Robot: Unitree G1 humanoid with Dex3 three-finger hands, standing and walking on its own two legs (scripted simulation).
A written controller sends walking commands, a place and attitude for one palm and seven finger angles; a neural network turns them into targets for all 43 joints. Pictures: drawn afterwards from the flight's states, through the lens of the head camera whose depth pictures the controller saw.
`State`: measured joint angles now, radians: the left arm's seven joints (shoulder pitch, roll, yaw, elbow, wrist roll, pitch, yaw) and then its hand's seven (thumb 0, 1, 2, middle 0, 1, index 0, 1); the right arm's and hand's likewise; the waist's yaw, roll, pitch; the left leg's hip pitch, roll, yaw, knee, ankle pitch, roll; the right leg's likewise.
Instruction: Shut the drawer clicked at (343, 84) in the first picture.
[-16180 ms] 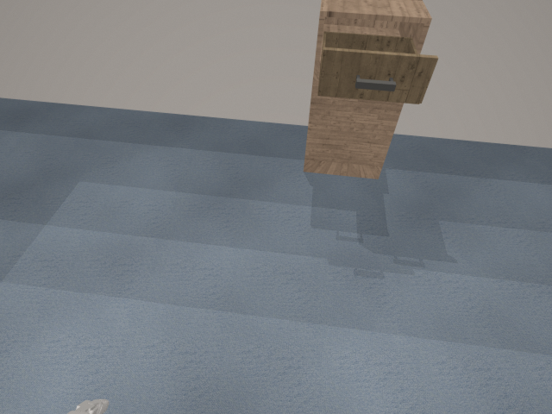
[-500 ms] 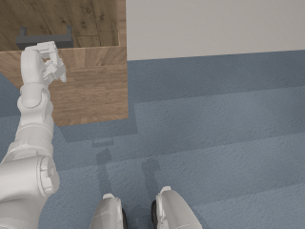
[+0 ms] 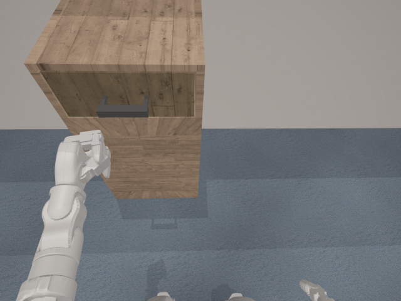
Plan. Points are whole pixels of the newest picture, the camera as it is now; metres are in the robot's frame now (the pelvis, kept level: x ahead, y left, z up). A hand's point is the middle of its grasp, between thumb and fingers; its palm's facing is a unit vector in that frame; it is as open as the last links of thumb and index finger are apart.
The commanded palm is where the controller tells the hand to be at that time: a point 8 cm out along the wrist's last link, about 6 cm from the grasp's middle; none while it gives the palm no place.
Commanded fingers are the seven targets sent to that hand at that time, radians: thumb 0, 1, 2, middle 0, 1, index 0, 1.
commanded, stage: draw the hand back to the body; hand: left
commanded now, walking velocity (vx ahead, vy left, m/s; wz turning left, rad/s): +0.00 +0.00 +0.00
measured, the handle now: (124, 105) +0.58 +0.20 -0.01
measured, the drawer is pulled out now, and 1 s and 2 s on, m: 0.00 0.00 0.00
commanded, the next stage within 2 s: step back with the hand held close in 1.00 s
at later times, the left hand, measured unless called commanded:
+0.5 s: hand (43, 207) +0.24 +0.21 +0.15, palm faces +0.28 -0.91 -0.29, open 3.3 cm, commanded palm +0.19 +0.26 +0.17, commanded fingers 0.00 0.90 0.90 -1.40 -1.60 -1.40 -1.60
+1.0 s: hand out of the picture +0.16 +0.23 +0.21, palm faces +0.43 -0.81 -0.39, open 3.3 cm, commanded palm +0.11 +0.27 +0.22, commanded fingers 0.00 0.90 0.90 -1.40 -1.60 -1.40 -1.60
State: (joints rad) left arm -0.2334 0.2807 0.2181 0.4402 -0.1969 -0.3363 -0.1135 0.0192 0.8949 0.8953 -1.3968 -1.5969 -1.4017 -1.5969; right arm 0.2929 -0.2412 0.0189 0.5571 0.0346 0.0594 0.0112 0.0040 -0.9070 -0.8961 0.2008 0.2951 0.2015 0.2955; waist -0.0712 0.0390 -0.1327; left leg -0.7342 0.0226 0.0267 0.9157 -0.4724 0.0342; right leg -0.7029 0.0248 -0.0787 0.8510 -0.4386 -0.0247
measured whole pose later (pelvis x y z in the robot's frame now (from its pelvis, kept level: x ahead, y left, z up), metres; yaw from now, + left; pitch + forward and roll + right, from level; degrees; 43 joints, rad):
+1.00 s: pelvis -0.01 -0.01 +0.05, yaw +2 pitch -4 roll +0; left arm 0.54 0.32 0.28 -0.44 -0.08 -0.12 0.11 0.01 0.89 0.89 -1.40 -1.60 -1.41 -1.60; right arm 0.21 -0.24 0.02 0.62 0.01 -0.10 -0.07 0.01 -0.91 -0.90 0.20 0.30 0.20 0.30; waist 0.06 0.09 0.00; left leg -0.10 0.00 0.02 0.45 -0.27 0.02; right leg -0.08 0.02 -0.08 0.41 -0.26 -0.04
